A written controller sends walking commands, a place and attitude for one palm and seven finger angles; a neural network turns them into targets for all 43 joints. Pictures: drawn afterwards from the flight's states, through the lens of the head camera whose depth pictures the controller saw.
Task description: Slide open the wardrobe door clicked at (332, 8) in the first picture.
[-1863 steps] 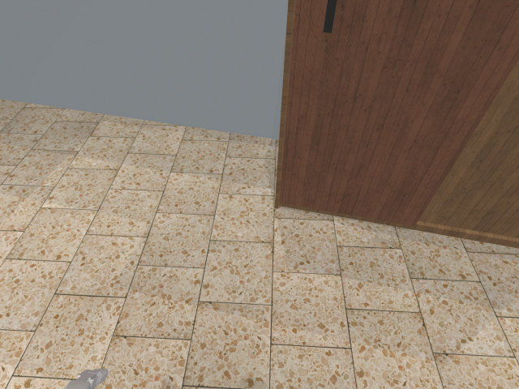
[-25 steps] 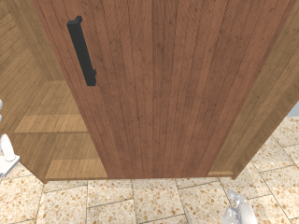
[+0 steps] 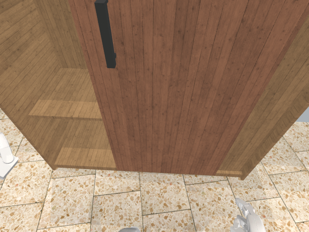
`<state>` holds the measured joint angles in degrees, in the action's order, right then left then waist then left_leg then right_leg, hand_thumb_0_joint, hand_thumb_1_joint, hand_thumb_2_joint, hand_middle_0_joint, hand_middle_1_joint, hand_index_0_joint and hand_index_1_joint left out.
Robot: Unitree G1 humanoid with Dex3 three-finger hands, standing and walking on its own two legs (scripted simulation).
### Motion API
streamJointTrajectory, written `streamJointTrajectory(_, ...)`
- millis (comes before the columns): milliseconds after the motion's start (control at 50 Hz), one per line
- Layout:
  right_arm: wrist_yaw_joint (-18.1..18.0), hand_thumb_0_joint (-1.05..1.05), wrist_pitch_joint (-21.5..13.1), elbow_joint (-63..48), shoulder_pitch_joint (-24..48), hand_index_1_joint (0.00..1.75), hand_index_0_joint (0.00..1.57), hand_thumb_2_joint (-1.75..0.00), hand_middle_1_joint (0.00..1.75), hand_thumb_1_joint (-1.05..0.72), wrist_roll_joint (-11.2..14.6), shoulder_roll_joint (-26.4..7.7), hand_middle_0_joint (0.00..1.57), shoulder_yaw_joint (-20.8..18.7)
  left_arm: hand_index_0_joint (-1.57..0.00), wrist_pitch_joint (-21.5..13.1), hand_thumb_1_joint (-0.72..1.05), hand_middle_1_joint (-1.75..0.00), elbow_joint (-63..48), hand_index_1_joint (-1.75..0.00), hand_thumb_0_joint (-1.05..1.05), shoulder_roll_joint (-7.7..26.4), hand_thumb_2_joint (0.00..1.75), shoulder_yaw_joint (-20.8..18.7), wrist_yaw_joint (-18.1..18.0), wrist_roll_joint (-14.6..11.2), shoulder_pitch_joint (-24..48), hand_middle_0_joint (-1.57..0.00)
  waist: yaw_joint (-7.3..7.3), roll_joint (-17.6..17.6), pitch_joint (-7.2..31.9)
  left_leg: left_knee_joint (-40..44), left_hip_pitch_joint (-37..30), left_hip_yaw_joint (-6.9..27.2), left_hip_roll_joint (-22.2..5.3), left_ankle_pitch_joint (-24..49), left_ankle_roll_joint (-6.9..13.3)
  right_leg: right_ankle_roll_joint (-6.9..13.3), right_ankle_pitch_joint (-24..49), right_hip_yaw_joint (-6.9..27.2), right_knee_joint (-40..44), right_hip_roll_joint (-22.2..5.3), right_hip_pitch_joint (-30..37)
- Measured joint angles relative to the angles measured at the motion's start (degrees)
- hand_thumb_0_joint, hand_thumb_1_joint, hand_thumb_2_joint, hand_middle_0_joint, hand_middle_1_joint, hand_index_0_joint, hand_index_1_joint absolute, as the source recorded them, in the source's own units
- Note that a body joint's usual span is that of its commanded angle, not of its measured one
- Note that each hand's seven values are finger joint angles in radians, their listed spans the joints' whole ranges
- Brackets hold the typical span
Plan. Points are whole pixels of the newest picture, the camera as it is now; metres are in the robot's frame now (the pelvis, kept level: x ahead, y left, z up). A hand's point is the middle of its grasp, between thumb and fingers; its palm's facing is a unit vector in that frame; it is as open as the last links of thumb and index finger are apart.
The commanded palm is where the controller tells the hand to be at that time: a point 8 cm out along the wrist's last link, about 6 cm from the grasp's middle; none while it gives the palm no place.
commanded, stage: step back with the hand held close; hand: left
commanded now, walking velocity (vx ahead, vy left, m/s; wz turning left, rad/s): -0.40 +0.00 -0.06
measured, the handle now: (108, 34) +0.58 +0.19 +0.23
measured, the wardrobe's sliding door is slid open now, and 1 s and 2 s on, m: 0.44 0.44 0.44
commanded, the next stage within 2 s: stop stepping back and stand still in 0.22 s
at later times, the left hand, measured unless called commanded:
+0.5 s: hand out of the picture +0.09 +0.25 +0.18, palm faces +0.39 -0.82 -0.42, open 7.4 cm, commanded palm +0.03 +0.30 +0.19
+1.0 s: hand out of the picture +0.03 +0.26 +0.18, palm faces +0.42 -0.83 -0.37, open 7.4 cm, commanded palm -0.02 +0.31 +0.19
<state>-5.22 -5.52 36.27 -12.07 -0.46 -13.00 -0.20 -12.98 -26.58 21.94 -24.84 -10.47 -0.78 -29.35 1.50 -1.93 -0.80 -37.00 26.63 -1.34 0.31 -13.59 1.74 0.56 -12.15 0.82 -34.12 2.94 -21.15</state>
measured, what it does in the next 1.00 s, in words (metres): walks backwards: left foot, then right foot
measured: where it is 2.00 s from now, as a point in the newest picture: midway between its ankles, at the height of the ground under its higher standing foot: outside the picture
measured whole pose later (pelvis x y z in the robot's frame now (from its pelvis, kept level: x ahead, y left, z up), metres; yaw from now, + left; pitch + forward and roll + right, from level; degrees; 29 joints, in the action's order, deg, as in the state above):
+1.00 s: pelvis -0.18 +0.02 +0.01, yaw -3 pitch -2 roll +0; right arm -3.8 -5.6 39.8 -15.9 -0.7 -11.9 0.2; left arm -10.9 -26.0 20.2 -21.0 -9.6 -1.1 -29.5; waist -0.1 0.8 2.3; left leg -44.8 21.8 -2.4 -1.0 -22.2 0.9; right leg 1.5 -16.6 -2.2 -30.6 0.1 -12.2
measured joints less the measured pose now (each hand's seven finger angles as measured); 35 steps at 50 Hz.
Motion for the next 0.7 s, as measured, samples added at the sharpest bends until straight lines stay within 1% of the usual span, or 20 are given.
streamJointTrajectory(60,0.35,0.01,0.64,1.03,1.13,0.3,0.2,-0.9,0.3,-0.91,0.07,0.24,0.21,-0.26,-0.21,0.97,0.89,-0.3,-0.39,-0.31,0.02,-0.88,0.9,2.65,-0.07,-0.05,1.4,-0.21,0.52,1.84,0.0,-6.08,0.36,0.51,0.99,-6.26,-1.3,-0.25,1.86,0.6,1.79,-1.23,-0.24)
streamJointTrajectory(100,0.42,0.01,1.04,0.87,1.66,0.3,0.2,-0.9,0.3,-0.91,-0.06,0.57,0.21,-0.01,-0.22,1.43,0.89,-0.3,-1.43,-0.31,0.02,-0.73,0.9,3.45,0.06,0.05,1.59,-0.21,0.15,3.64,0.37,-6.41,-1.6,0.52,1.11,-7.21,-1.49,-0.79,3.27,1.13,3.03,-2.3,-0.81)
streamJointTrajectory(140,0.2,0.01,1.09,-0.59,1.89,0.3,0.2,-0.9,0.3,-0.91,-0.11,0.27,0.21,0.45,-0.22,1.44,0.89,-0.3,-3.21,-0.31,0.02,0.13,0.9,3.34,0.21,0.02,1.34,-0.21,-0.69,4.13,0.87,0.49,-5.39,1.48,-0.14,-3.45,-0.89,-1.48,4.13,0.9,2.86,-2.52,-2.59)
streamJointTrajectory(160,-0.16,0.01,0.93,-1.27,2.38,0.3,0.2,-0.9,0.3,-0.91,-0.19,0.19,0.21,0.3,-0.22,1.26,0.89,-0.3,-3.8,-0.31,0.02,0.93,0.9,2.94,0.3,0.12,1.78,-0.21,-1.5,4.11,0.44,2.09,-4.95,1.79,-0.32,0.93,-0.37,-1.76,3.45,0.67,1.24,-2.59,-4.02)
streamJointTrajectory(180,-0.51,0.01,0.84,-1.48,3.16,0.3,0.2,-0.9,0.3,-0.91,-0.4,0.63,0.21,-0.01,-0.22,1.09,0.89,-0.3,-3.78,-0.31,0.02,1.83,0.9,2.29,0.39,0.17,2.36,-0.21,-1.82,4.6,-0.53,1.37,-4.06,1.8,0.14,1.74,-0.19,-1.72,-0.36,1.58,-2.54,-2.39,-5.31)
streamJointTrajectory(220,-0.5,0.01,0.26,-1.35,4.11,0.3,0.2,-0.9,0.3,-0.91,-0.71,1.91,0.21,-0.36,-0.22,0.87,0.89,-0.3,-3.16,-0.31,0.02,3.03,0.9,0.64,0.67,-0.31,2.05,-0.21,-1.4,4.93,-1.36,1.62,-3.51,1.22,-0.06,1.49,-0.16,-1.53,-8.08,3.11,-12.6,-0.6,-7.38)
streamJointTrajectory(240,-0.27,0.01,-0.18,-1.32,4.1,0.3,0.2,-0.9,0.3,-0.91,-0.92,2.47,0.21,-0.39,-0.22,1.04,0.89,-0.3,-3.01,-0.31,0.02,3.27,0.9,-0.14,0.86,-0.71,1.17,-0.21,-1.32,4.52,-1.11,2.39,-3.36,1.17,-0.57,1.76,-0.22,-1.51,-10.65,2.97,-16.58,0.35,-7.56)
streamJointTrajectory(280,0.24,0.01,-1.21,-1.17,3.52,0.3,0.2,-0.9,0.3,-0.91,-1.08,3.45,0.21,-0.2,-0.22,1.8,0.89,-0.3,-3.65,-0.31,0.02,3.35,0.9,-1.25,1.04,-1.59,-0.91,-0.21,-0.79,3.71,-0.23,4.69,-3.37,0.96,-1.71,3.3,-0.38,-1.75,-13.74,1.81,-19.15,1.22,-5.73)
streamJointTrajectory(360,1.3,0.01,-2.57,-0.56,2.76,0.3,0.2,-0.9,0.3,-0.91,-1.01,4.37,0.21,0.8,-0.21,3.29,0.89,-0.3,-5.55,-0.31,0.02,1.91,0.9,-0.59,0.68,-2.14,-2.45,-0.21,1.03,2.84,1.21,9.01,-3.24,-0.5,-3.63,7.28,-0.87,-2.15,-15.03,0.0,-12.54,0.51,1.61)
streamJointTrajectory(420,1.62,0.01,-3.08,-0.55,3.01,0.3,0.21,-0.9,0.3,-0.9,-0.85,4.44,0.21,1.47,-0.21,4.2,0.89,-0.3,-5.1,-0.31,0.02,1.03,0.9,0.97,0.47,-2.1,-0.82,-0.21,1.06,2.43,1.47,10.52,-1.86,-1.07,-3.97,9.97,-1.41,-1.43,-13.42,-0.68,-1.34,-0.72,8.44)
streamJointTrajectory(440,1.7,0.01,-2.94,-0.94,3.1,0.3,0.21,-0.9,0.3,-0.9,-0.79,4.61,0.21,1.71,-0.21,4.48,0.89,-0.3,-4.98,-0.3,0.02,1.46,0.9,0.95,0.36,-2.03,-0.52,-0.21,0.89,3.21,1.66,9.82,-0.65,-1.67,-3.5,9.54,-1.64,-0.31,-12.23,-0.37,3.71,-1.69,10.65)
streamJointTrajectory(460,1.77,0.01,-2.56,-0.93,3.49,0.3,0.21,-0.9,0.3,-0.9,-0.83,4.38,0.21,1.71,-0.21,4.55,0.89,-0.3,-4.34,-0.3,0.02,1.23,0.9,1.28,0.47,-1.81,0.0,-0.21,0.77,2.81,1.43,7.89,0.76,-1.54,-3.68,7.04,-2.06,0.41,-9.16,-0.27,5.48,-1.57,10.54)
streamJointTrajectory(500,1.58,0.01,-1.43,0.1,3.29,0.3,0.21,-0.9,0.3,-0.9,-0.9,3.4,0.21,1.63,-0.21,4.99,0.89,-0.3,-2.93,-0.31,0.02,0.64,0.9,2.73,0.84,-1.75,0.39,-0.21,0.25,1.57,1.1,0.69,2.21,0.19,-3.17,-0.04,-2.7,0.64,-6.78,-0.35,5.39,-0.9,10.12)
streamJointTrajectory(540,1.43,0.01,-0.6,1.11,1.54,0.3,0.21,-0.9,0.3,-0.9,-0.25,2.69,0.21,1.56,-0.22,4.91,0.89,-0.3,-1.81,-0.31,0.02,0.96,0.9,3.27,1.15,-1.77,-0.64,-0.21,-0.29,2.11,2.33,-5.43,1.98,0.55,-1.69,-2.66,-2.72,0.35,-5.67,0.11,6.26,-1.42,10.12)
streamJointTrajectory(560,1.38,0.01,-0.23,1.34,0.41,0.3,0.21,-0.9,0.3,-0.9,0.04,2.35,0.21,1.46,-0.22,4.96,0.89,-0.3,-1.5,-0.31,0.02,1.23,0.9,3.12,1.21,-1.76,-1.43,-0.21,-0.61,2.67,3.14,-6.3,0.9,0.27,-1.15,-3.06,-2.59,0.18,-5.35,0.41,6.52,-1.77,10.07)
streamJointTrajectory(600,1.11,0.01,0.21,1.54,-1.92,0.3,0.21,-0.9,0.3,-0.9,0.33,1.32,0.21,1.07,-0.22,4.73,0.89,-0.3,-0.82,-0.31,0.02,1.63,0.9,2.62,1.03,-1.64,-2.59,-0.21,-1.63,3.29,4.64,-3.56,-2.87,-0.49,-0.78,-2.63,-2.09,-0.09,-5.21,0.34,6.46,-2.22,10.0)
streamJointTrajectory(640,0.63,0.01,0.11,1.53,-4.22,0.3,0.21,-0.9,0.3,-0.9,0.42,-0.49,0.21,0.21,-0.22,4.4,0.89,-0.3,-0.32,-0.31,0.02,1.55,0.9,2.5,0.73,-1.53,-2.59,-0.21,-2.8,2.41,5.89,2.45,-7.72,-0.65,-1.24,-3.33,-1.13,-0.41,-5.94,-0.86,5.06,-2.0,9.5)
streamJointTrajectory(660,0.26,0.01,0.0,1.9,-4.96,0.3,0.21,-0.9,0.3,-0.9,0.48,-1.27,0.21,-0.4,-0.22,4.19,0.89,-0.3,0.0,-0.31,0.02,1.47,0.9,2.49,0.61,-1.48,-2.06,-0.21,-3.47,2.03,6.24,4.52,-8.8,-0.21,-1.19,-2.86,-0.47,-0.62,-6.63,-1.66,3.75,-2.08,8.97)
streamJointTrajectory(680,-0.11,0.01,0.17,2.61,-5.21,0.3,0.2,-0.9,0.3,-0.91,0.53,-1.57,0.21,-0.83,-0.22,4.04,0.89,-0.3,0.64,-0.31,0.01,1.34,0.9,2.32,0.48,-1.45,-1.41,-0.21,-3.63,2.61,6.09,4.47,-8.92,-0.28,-0.53,-2.12,-0.03,-0.73,-7.25,-1.74,2.58,-2.77,8.78)
streamJointTrajectory(700,-0.37,0.01,0.44,2.93,-5.38,0.3,0.2,-0.9,0.3,-0.91,0.59,-1.83,0.21,-0.97,-0.22,3.99,0.89,-0.3,1.21,-0.31,0.01,1.07,0.9,1.96,0.33,-1.47,-1.1,-0.21,-3.43,3.1,5.86,4.17,-9.15,-0.74,-0.15,-1.77,0.24,-0.58,-7.63,-1.32,1.76,-3.18,8.69)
